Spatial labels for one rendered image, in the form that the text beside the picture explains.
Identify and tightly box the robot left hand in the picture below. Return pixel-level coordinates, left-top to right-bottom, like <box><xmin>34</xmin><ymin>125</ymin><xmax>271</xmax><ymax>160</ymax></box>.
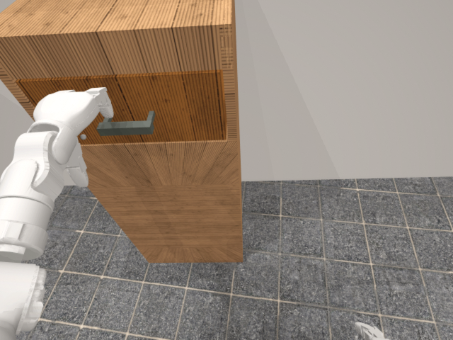
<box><xmin>33</xmin><ymin>87</ymin><xmax>114</xmax><ymax>187</ymax></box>

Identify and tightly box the handle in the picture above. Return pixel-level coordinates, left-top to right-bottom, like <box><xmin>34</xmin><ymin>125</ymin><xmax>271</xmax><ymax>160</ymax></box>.
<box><xmin>96</xmin><ymin>111</ymin><xmax>155</xmax><ymax>136</ymax></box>

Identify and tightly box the drawer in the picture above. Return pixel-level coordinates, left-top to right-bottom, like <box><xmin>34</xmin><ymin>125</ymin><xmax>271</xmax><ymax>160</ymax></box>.
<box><xmin>16</xmin><ymin>69</ymin><xmax>227</xmax><ymax>145</ymax></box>

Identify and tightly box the left robot upper arm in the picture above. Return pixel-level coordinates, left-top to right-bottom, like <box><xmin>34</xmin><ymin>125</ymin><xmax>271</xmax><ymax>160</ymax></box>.
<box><xmin>0</xmin><ymin>261</ymin><xmax>47</xmax><ymax>340</ymax></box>

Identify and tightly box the left robot forearm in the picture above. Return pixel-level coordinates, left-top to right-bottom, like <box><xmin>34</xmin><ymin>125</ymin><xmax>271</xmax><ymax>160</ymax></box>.
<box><xmin>0</xmin><ymin>119</ymin><xmax>77</xmax><ymax>263</ymax></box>

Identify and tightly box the robot right hand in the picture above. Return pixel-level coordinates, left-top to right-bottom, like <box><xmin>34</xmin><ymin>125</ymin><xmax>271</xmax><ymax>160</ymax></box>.
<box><xmin>355</xmin><ymin>322</ymin><xmax>389</xmax><ymax>340</ymax></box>

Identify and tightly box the cabinet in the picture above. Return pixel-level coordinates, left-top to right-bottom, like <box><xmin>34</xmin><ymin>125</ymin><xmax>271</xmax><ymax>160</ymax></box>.
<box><xmin>0</xmin><ymin>0</ymin><xmax>243</xmax><ymax>263</ymax></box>

